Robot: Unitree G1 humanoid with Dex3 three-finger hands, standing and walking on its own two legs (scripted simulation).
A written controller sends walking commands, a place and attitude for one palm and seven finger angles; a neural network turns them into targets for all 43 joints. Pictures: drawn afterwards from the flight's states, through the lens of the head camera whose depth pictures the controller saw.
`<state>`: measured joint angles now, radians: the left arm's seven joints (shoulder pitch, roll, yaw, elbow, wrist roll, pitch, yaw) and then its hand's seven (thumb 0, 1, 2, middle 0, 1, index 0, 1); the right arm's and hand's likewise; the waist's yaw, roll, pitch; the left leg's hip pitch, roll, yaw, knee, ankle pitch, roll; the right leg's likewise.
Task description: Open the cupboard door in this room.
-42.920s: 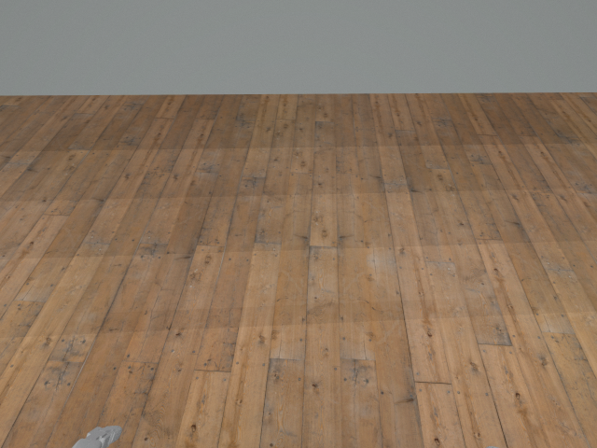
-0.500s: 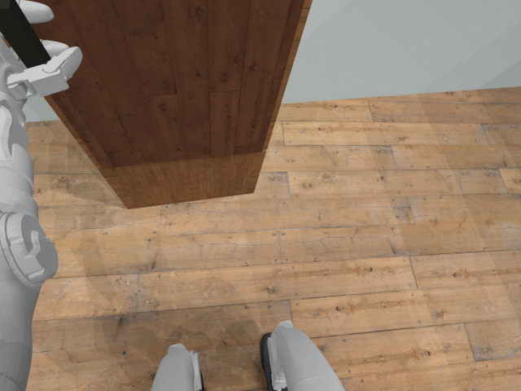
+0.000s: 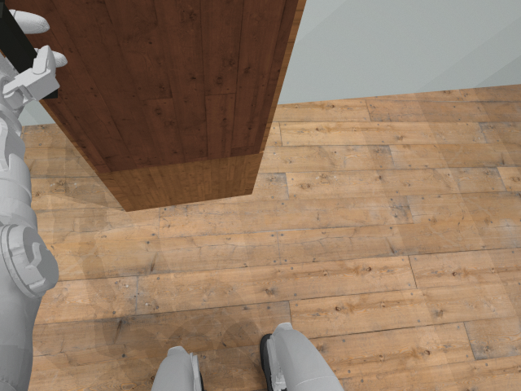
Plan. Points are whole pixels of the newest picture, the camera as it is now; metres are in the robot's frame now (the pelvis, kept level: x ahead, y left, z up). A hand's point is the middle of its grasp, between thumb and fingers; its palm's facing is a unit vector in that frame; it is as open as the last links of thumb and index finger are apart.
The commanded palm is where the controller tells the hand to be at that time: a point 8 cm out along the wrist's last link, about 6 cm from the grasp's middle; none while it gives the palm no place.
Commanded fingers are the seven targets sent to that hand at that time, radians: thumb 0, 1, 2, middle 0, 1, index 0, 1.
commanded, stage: pull the door open along its arc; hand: left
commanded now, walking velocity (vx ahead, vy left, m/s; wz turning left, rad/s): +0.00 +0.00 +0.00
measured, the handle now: (24, 44) +0.59 +0.25 +0.08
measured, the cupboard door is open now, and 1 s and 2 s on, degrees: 1 44 43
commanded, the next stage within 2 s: open thumb and fingers to let go in 0.88 s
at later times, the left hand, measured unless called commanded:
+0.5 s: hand (81, 151) +0.43 +0.17 +0.08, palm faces +0.31 -0.95 +0.08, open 5.9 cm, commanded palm +0.37 +0.21 +0.08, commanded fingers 0.00 0.90 0.90 -0.40 -1.35 -0.40 -1.35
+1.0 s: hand (186, 237) +0.31 +0.06 +0.08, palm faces +0.43 -0.90 -0.01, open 6.1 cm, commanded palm +0.27 +0.11 +0.08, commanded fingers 0.00 0.76 0.84 -0.39 -1.34 -0.39 -1.34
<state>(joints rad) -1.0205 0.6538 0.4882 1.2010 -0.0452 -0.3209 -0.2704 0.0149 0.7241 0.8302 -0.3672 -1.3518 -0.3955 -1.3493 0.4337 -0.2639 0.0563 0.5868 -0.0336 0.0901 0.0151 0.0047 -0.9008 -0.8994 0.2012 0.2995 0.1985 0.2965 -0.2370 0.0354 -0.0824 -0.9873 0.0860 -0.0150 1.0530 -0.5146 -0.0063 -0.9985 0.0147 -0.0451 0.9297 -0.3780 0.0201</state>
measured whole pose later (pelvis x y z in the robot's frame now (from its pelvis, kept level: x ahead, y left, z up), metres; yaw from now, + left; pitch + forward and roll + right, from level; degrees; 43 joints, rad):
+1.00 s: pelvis +0.00 -0.04 +0.02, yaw +4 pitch +11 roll +0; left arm 0.00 -0.11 -0.18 0.23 0.11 -0.26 0.59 0.01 0.67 0.72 -0.35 -1.34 -0.36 -1.35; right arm 0.21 -0.18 -0.01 0.58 -0.08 0.00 0.02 0.01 -0.90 -0.90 0.20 0.30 0.20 0.30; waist -0.02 0.03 -0.11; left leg -0.61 0.05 -0.03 0.89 -0.47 -0.05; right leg -0.66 -0.03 -0.06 0.90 -0.42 -0.02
